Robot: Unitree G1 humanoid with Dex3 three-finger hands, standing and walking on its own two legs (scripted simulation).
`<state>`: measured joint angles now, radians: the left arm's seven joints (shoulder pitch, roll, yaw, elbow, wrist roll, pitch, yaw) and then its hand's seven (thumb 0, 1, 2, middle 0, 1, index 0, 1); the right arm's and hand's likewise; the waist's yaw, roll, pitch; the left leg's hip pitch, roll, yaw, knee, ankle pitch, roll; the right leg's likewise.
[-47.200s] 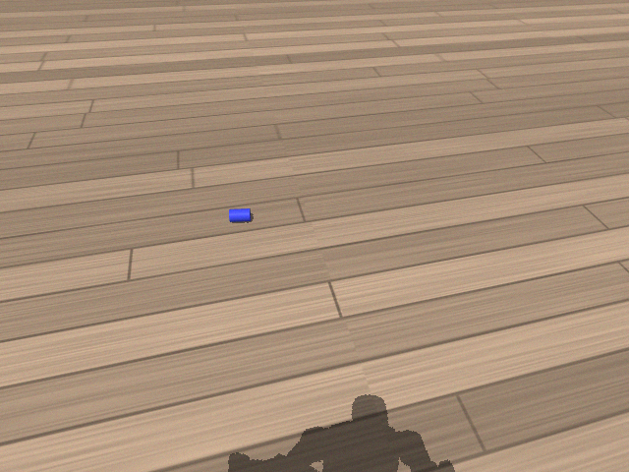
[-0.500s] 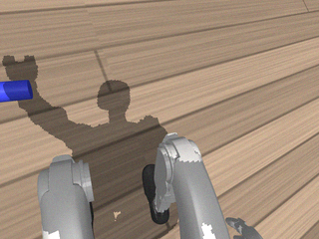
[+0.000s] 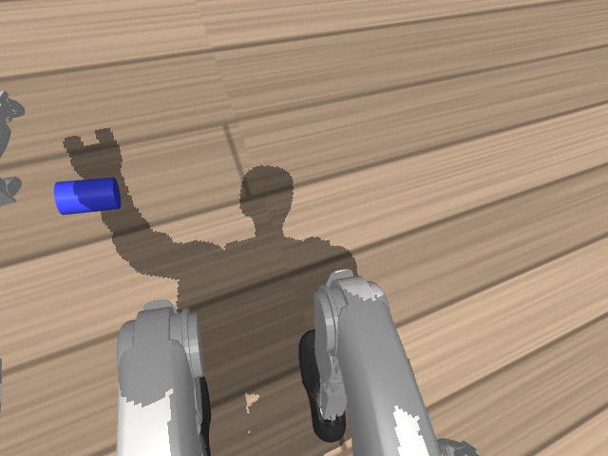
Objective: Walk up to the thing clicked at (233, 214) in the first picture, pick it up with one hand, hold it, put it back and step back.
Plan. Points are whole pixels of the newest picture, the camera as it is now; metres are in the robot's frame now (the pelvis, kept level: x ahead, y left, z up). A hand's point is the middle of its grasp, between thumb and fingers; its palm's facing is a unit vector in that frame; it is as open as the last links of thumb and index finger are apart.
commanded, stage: home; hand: left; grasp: from above
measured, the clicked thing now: (89, 195) +0.53 +0.29 -0.35
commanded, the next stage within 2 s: none
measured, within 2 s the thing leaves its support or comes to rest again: neither
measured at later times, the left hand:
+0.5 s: hand out of the picture +0.30 +0.24 +0.08, palm faces -0.07 -0.86 -0.50, open 7.4 cm
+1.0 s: hand out of the picture +0.23 +0.19 +0.27, palm faces +0.18 -0.96 -0.20, open 7.4 cm
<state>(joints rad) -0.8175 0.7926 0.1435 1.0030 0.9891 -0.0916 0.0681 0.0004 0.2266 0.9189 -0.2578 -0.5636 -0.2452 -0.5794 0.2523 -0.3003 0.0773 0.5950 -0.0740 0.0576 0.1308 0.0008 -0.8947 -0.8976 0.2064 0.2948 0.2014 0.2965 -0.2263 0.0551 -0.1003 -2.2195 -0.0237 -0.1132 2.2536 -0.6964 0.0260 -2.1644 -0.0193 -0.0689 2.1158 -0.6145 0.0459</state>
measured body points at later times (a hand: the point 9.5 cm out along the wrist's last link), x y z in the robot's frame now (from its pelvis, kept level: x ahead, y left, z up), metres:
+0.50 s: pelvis +0.02 -0.01 +0.18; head +0.15 +0.03 +0.61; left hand +0.30 +0.28 +0.11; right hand +0.24 -0.23 +0.09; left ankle +0.07 +0.11 -0.35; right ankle +0.11 -0.14 -0.35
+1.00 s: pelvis +0.07 -0.01 +0.33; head +0.09 +0.00 +0.77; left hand +0.22 +0.24 +0.29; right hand +0.24 -0.24 +0.26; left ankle +0.07 +0.11 -0.35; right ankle +0.11 -0.14 -0.35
